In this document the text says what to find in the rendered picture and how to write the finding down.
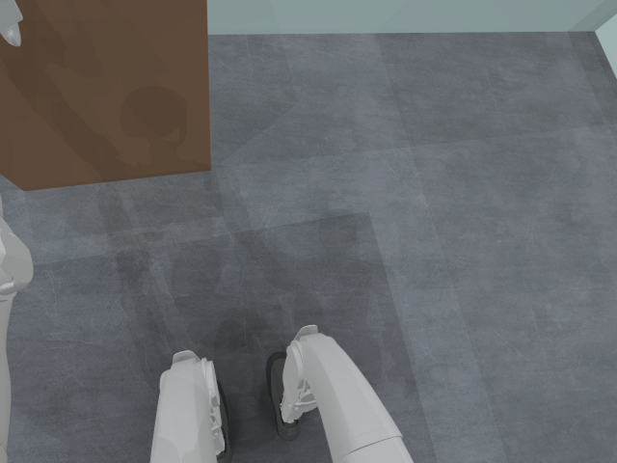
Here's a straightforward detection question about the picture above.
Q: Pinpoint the robot right foot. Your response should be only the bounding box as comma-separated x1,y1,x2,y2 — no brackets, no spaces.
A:
266,352,302,441

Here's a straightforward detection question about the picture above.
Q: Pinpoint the left robot hand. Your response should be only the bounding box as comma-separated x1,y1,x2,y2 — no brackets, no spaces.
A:
0,0,23,46

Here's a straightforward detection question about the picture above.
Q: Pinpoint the cabinet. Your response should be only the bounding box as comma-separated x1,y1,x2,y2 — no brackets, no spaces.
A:
0,0,211,191

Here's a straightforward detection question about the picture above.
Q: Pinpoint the robot left upper arm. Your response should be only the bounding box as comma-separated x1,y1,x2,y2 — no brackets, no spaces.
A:
0,216,34,463

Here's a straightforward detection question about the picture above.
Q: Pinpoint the right robot shin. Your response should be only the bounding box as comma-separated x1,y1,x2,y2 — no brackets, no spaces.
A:
280,325,333,422

